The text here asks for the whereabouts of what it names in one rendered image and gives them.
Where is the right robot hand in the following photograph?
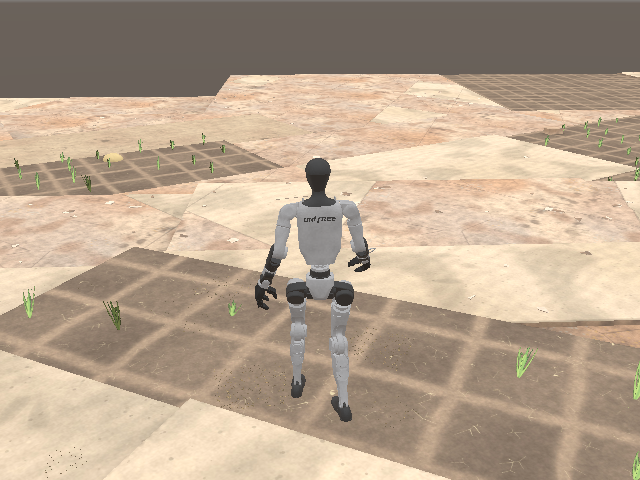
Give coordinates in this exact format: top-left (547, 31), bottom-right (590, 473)
top-left (348, 256), bottom-right (371, 272)

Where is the left robot forearm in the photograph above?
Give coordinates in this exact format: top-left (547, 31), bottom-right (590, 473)
top-left (258, 244), bottom-right (281, 289)

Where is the humanoid robot torso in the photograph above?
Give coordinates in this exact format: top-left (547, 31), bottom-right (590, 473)
top-left (296, 196), bottom-right (343, 300)

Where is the right robot shin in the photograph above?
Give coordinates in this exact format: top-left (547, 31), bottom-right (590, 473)
top-left (331, 336), bottom-right (349, 408)

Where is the right robot upper arm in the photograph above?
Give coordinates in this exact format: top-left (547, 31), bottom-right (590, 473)
top-left (339, 200), bottom-right (366, 253)

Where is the left robot upper arm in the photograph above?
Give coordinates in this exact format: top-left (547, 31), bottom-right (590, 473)
top-left (272, 202), bottom-right (298, 260)

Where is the left robot hand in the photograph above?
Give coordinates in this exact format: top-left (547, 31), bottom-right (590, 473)
top-left (255, 283), bottom-right (277, 310)

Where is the right robot forearm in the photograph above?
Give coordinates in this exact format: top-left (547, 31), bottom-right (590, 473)
top-left (356, 237), bottom-right (370, 264)

